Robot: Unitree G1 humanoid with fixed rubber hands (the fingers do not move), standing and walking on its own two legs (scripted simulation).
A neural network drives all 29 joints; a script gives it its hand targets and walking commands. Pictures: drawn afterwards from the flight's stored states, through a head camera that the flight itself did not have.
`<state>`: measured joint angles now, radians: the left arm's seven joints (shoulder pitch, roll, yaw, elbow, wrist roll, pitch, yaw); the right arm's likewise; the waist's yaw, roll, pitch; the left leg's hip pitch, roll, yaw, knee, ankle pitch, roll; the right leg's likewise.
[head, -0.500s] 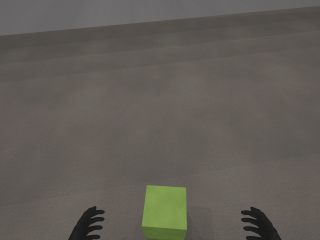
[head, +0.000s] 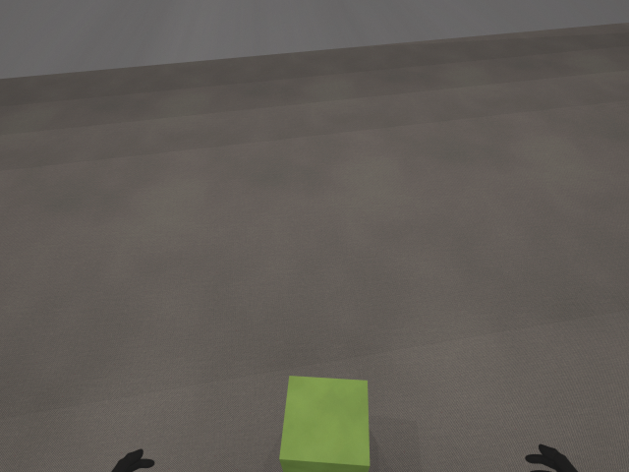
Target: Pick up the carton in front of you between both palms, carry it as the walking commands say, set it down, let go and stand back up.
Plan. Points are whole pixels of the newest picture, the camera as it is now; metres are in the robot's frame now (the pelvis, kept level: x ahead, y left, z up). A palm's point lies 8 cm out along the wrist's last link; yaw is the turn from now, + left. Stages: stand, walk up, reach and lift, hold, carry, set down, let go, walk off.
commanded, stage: stand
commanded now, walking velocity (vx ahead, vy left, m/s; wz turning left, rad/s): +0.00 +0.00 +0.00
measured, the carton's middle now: (326, 433) +0.39 +0.02 -0.65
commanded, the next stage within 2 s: none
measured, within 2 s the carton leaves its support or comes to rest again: neither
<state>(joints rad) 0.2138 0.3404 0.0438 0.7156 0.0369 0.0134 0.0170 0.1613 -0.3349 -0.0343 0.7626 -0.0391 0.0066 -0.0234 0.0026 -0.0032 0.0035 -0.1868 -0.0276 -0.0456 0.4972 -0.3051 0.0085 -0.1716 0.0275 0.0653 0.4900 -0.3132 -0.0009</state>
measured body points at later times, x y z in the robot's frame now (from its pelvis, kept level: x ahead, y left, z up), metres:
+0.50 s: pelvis -0.01 +0.00 +0.01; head -0.01 +0.00 +0.46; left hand +0.11 +0.30 -0.10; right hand +0.11 -0.30 -0.10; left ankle -0.03 +0.11 -0.74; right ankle -0.03 -0.12 -0.74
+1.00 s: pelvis -0.02 +0.00 +0.01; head -0.03 +0.00 +0.46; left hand +0.08 +0.31 -0.10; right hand +0.08 -0.31 -0.11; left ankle -0.03 +0.11 -0.74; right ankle -0.03 -0.12 -0.74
